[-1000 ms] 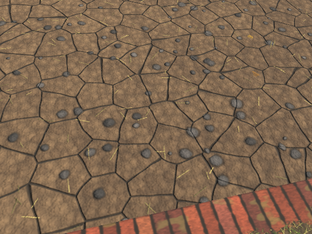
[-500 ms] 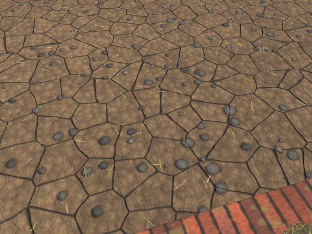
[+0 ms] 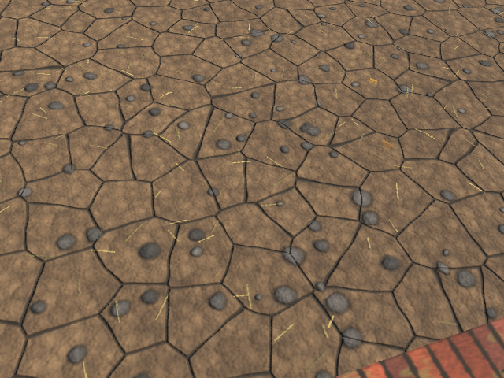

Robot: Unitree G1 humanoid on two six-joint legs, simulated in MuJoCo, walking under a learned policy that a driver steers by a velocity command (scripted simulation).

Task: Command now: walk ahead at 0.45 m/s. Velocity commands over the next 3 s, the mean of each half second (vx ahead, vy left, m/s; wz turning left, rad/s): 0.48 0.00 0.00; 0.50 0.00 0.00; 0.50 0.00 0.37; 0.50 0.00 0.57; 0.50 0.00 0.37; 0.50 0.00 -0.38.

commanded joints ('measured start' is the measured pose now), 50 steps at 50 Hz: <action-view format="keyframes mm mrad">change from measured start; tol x32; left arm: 1 -191 5 -13 -116 -5 -26 -16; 8 -229 59 -1 -141 -8 -45 -45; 12 289 254 63 3 19 -31 -13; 50 14 60 -7 73 18 -8 19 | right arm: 1 26 -182 -37 -38 4 -4 -18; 32 -462 -127 -29 -251 18 -18 23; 39 47 -281 -94 -140 5 -11 20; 50 -142 -190 -64 -120 3 -29 7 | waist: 1 -23 121 104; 13 204 -145 -437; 22 45 -11 29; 39 -42 287 -401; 50 62 97 14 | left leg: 1 -56 208 -104 -107 346 93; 10 92 248 -53 352 1040 53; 12 -566 1 -64 1029 -26 -37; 14 -762 46 -178 1184 -229 -20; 34 -600 114 -59 308 215 -26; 37 -54 152 -98 307 217 71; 39 365 428 -780 100 -95 252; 50 -168 237 -174 -88 308 162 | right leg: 1 -27 32 -50 -179 122 11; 8 96 101 -64 -333 10 -79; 11 795 8 57 -292 13 -196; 12 1160 -269 581 -359 -220 -369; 21 424 -109 177 -732 -1 -275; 33 674 -157 95 -633 51 -191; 36 685 -107 47 -375 362 -140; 40 -106 77 100 467 -482 -50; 50 -22 -49 43 23 -8 14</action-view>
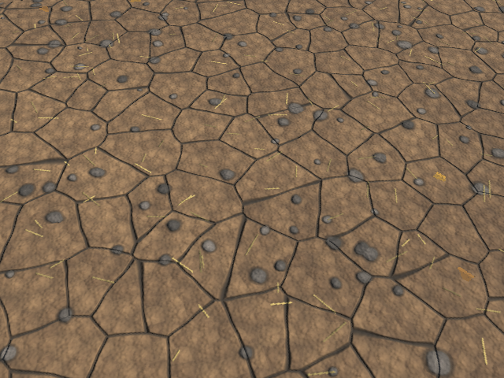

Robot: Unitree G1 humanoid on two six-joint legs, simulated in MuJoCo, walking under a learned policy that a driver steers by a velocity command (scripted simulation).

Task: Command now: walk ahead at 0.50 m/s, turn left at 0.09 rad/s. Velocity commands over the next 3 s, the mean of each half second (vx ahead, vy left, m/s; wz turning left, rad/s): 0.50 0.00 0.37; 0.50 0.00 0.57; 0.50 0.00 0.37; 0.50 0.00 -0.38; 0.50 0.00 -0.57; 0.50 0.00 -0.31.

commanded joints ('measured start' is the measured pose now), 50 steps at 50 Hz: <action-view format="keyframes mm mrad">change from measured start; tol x32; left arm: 1 -50 34 6 -67 8 -12 -1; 50 -44 87 32 -88 22 -33 -1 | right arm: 1 -22 -156 -36 -49 9 -11 -16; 50 -64 -184 -73 -235 14 18 -24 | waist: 1 20 103 17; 13 143 117 -153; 15 114 -332 -400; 33 120 13 78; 41 2 358 -315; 50 55 73 -41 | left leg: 1 7 245 -174 -155 193 149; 11 124 293 -270 12 194 100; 16 -617 63 -209 1008 -419 -31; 35 -522 151 -10 379 72 -9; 39 -17 -3 69 289 11 97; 41 508 377 -814 82 -197 362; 50 -45 211 -355 -63 222 226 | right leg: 1 -33 -7 8 -169 156 20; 11 180 81 8 -499 119 -12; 15 1062 -317 679 -621 -173 -260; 21 518 -142 140 -793 12 -160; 34 697 -171 -197 -794 280 -143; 38 739 -160 -265 -462 795 -98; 39 635 -119 -289 -237 754 -64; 41 -37 167 -119 406 -444 32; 50 19 17 22 3 -41 54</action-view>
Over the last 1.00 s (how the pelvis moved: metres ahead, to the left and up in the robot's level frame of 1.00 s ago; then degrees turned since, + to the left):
0.57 0.04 0.00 0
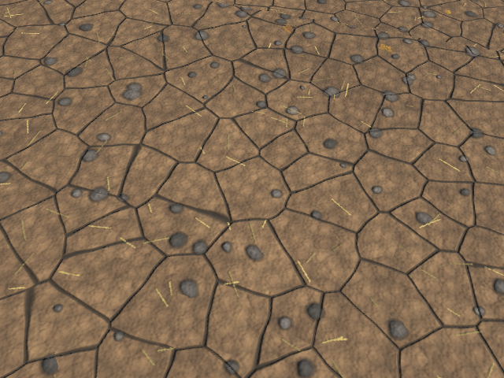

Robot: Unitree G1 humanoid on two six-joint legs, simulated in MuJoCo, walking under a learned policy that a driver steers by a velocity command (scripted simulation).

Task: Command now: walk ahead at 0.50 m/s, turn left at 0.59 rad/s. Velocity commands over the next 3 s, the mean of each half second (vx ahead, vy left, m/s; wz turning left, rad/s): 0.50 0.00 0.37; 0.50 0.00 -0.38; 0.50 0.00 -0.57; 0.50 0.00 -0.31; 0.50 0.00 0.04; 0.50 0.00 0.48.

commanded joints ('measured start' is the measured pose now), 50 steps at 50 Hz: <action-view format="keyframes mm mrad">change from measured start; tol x32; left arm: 1 -16 71 18 -62 12 6 7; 50 123 23 12 -133 -27 74 -10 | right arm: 1 -21 -176 -48 -77 4 -23 -25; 50 -93 -126 -35 15 -17 -70 -19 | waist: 1 27 54 -71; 14 51 158 -118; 16 79 -234 -389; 50 22 93 -27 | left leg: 1 50 245 -255 -185 222 176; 13 174 265 -339 18 205 74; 18 -534 72 -176 915 -339 -80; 35 -129 112 -28 83 127 -127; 39 608 495 -494 -5 -106 107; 50 143 371 -22 -256 183 88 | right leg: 1 -55 6 1 -158 150 41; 14 317 93 -29 -617 242 -74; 17 930 -287 737 -755 -202 -320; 35 418 -87 255 -774 182 -196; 41 -231 69 79 179 -230 -46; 50 -134 -29 31 -74 138 -1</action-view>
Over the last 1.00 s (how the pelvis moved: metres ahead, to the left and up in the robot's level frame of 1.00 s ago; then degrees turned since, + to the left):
0.50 0.09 -0.01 31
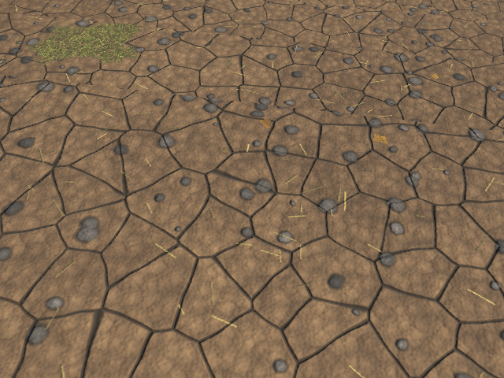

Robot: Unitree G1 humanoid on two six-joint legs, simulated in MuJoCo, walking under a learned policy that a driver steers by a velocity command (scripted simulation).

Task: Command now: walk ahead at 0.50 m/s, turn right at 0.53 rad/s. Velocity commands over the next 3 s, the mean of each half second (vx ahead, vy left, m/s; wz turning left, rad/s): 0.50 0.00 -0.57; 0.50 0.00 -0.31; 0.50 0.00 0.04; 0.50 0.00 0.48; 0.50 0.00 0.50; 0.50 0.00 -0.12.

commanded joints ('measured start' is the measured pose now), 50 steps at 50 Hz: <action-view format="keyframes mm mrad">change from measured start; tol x32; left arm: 1 -18 0 -8 -79 3 -6 -16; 39 293 6 -17 -57 0 -35 20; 50 -50 -2 -21 -117 23 -45 4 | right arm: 1 -78 -145 -35 -60 1 -20 -7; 50 -13 -166 -12 -24 18 -11 9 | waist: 1 25 120 21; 15 158 -114 -404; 50 6 130 4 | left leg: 1 29 272 -124 -172 239 165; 12 129 260 114 318 822 48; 13 -105 221 118 615 571 1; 14 -557 19 41 974 -361 -64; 15 -652 4 -195 1082 -411 -49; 29 -381 38 -157 287 310 -93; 36 -214 15 -130 137 152 13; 39 484 394 -843 30 -147 277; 50 5 212 -297 -166 208 204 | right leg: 1 -62 -42 31 -128 150 5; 12 402 144 -168 -470 86 -158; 15 1057 -252 794 -731 -210 -428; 23 420 -70 270 -820 314 -317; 35 549 -90 316 -668 225 -203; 37 505 -5 253 -417 368 -154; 40 -121 130 155 232 -312 -41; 50 -26 -21 3 -213 111 -2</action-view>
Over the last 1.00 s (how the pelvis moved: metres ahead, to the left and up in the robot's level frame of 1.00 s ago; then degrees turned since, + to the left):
0.53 0.03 0.00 -6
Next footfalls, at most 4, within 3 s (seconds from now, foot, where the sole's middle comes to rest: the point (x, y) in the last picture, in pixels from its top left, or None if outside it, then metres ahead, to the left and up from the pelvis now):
0.26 right None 0.29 -0.16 -0.78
0.74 left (265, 333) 0.62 -0.05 -0.78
1.26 right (378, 282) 0.77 -0.40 -0.78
1.82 left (319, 178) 1.18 -0.27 -0.78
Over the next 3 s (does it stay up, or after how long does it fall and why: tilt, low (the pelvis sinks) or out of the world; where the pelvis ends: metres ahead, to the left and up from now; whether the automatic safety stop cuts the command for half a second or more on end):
stays up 1.63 -0.33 -0.09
